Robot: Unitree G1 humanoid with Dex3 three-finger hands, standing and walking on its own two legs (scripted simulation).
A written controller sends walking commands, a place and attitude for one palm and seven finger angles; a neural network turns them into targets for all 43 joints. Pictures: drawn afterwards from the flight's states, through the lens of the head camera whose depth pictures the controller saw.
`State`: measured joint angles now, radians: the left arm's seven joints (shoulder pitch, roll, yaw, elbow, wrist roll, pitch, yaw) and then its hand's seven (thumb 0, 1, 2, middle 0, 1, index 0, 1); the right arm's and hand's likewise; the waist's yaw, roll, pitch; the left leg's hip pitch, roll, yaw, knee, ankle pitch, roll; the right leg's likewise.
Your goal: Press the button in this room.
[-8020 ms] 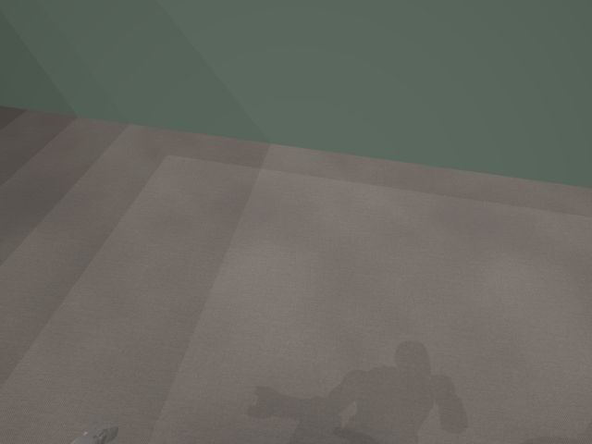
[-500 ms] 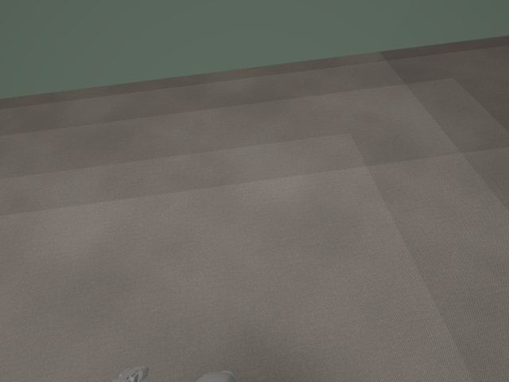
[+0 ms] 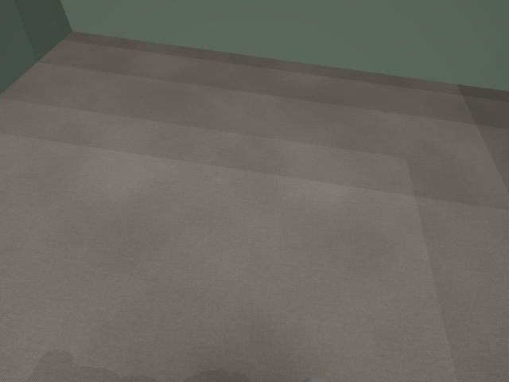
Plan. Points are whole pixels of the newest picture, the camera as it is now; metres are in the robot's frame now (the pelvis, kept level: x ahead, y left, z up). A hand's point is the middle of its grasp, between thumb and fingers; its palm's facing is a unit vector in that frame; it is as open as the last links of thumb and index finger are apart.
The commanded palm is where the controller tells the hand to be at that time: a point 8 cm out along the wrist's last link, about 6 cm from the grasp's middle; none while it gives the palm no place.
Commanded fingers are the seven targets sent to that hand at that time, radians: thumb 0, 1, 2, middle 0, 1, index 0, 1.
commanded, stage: turn or walk to find it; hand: left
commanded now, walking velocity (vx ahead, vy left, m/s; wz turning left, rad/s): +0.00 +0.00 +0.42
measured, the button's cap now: out of the picture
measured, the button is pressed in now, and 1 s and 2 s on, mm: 0 0 0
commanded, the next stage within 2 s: none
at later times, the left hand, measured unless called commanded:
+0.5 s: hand out of the picture +0.02 +0.15 -0.14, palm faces +0.22 -0.93 -0.28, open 7.4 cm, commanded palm none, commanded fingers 0.00 0.90 0.90 -0.20 -0.30 -0.20 -0.30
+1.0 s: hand out of the picture -0.09 +0.19 -0.16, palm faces +0.45 -0.86 -0.26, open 7.4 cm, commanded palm none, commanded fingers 0.00 0.90 0.90 -0.20 -0.30 -0.20 -0.30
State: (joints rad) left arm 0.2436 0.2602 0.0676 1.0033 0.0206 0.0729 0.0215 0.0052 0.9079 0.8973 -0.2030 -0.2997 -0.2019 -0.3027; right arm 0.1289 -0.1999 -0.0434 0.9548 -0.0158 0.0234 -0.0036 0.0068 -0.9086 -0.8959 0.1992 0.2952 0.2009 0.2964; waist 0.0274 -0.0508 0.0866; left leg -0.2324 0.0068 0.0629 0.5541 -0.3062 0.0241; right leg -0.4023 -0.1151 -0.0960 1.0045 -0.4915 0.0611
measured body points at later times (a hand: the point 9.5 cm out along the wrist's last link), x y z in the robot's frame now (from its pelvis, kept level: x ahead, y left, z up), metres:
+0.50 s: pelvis -0.02 -0.05 +0.01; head +0.01 -0.08 +0.46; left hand +0.00 +0.20 -0.12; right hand +0.07 -0.30 -0.16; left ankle -0.07 +0.10 -0.65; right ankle +0.00 -0.14 -0.73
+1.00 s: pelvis -0.06 -0.03 +0.01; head -0.04 -0.01 +0.45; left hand -0.11 +0.24 -0.14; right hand +0.12 -0.21 -0.14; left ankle -0.08 +0.09 -0.73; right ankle -0.01 -0.15 -0.69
